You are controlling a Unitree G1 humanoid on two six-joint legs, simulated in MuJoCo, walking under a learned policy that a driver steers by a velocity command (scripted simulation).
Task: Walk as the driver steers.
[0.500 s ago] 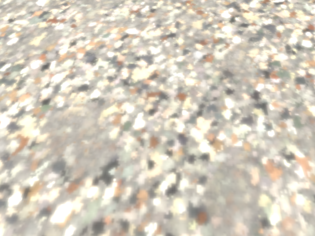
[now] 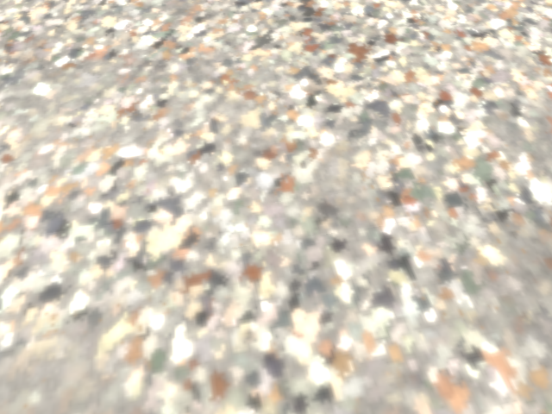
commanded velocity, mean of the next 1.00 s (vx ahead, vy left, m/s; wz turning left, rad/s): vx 0.50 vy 0.00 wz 0.00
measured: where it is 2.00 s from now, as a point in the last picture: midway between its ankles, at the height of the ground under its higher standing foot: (261, 228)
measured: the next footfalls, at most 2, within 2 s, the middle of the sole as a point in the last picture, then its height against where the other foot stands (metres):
right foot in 0.40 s outside the picture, level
left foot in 0.92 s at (263, 339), level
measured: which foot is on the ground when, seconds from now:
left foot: down 0.00-0.42, up 0.44-0.90, down 0.92-1.00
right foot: up 0.00-0.38, down 0.40-0.92, up 0.94-1.00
